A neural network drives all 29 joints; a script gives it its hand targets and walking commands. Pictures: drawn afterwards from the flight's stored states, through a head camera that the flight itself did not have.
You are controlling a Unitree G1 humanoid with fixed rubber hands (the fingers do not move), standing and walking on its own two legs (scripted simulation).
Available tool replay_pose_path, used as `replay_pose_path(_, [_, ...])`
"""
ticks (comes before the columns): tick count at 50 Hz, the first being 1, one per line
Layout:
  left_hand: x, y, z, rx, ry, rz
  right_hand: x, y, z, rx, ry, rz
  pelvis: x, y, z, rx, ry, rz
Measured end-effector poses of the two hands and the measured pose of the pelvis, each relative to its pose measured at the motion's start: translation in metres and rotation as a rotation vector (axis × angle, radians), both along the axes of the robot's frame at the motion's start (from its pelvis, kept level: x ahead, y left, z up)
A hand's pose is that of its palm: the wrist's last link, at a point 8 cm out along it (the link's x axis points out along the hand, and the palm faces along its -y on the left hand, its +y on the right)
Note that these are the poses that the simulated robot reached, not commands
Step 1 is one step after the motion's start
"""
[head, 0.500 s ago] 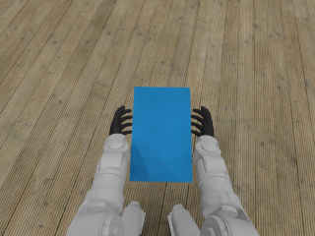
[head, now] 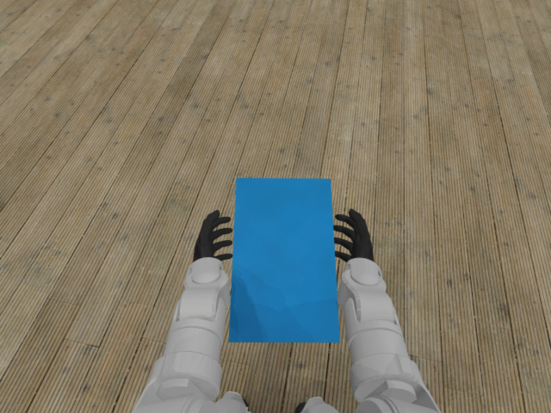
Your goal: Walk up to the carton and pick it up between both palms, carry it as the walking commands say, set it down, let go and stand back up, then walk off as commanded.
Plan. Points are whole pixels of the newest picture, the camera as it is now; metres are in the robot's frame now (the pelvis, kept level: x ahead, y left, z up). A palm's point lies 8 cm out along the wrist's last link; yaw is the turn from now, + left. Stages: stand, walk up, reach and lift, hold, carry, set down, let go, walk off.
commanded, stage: reach and lift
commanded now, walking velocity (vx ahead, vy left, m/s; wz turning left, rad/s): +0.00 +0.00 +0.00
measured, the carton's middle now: (281, 266) +0.38 +0.00 -0.11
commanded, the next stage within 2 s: hold in 1.92 s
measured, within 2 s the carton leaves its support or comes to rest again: neither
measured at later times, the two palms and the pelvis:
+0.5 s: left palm (201, 246) +0.34 +0.11 +0.04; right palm (378, 247) +0.35 -0.12 +0.05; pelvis +0.01 +0.00 +0.03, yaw +0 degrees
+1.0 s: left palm (192, 241) +0.33 +0.11 +0.09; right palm (388, 241) +0.33 -0.12 +0.09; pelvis +0.02 -0.01 +0.03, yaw +0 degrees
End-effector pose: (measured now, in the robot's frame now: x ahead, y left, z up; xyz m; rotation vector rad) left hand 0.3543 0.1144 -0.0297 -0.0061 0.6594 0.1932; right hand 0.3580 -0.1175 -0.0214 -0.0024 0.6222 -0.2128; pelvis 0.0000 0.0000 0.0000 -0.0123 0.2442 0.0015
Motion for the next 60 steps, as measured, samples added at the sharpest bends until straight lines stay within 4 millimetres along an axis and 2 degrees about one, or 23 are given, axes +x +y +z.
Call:
replay_pose_path(21, [-0.009,-0.001,0.062,0.027,0.011,-0.038,-0.01,-0.004,0.06,-0.02,0.015,0.045,0.01,-0.003,0.023,0.008,-0.179,0.004])
replay_pose_path(40, [-0.015,-0.006,0.114,0.048,0.022,-0.066,-0.015,-0.009,0.11,-0.046,0.034,0.063,0.026,-0.008,0.032,0.017,-0.326,0.006])
replay_pose_path(46, [-0.02,-0.003,0.119,0.051,0.041,-0.062,-0.019,-0.006,0.115,-0.052,0.054,0.071,0.026,-0.008,0.032,0.016,-0.355,0.006])
replay_pose_path(60, [-0.028,-0.004,0.119,0.064,0.053,-0.064,-0.032,-0.005,0.113,-0.049,0.069,0.045,0.014,-0.002,0.029,0.01,-0.371,0.001])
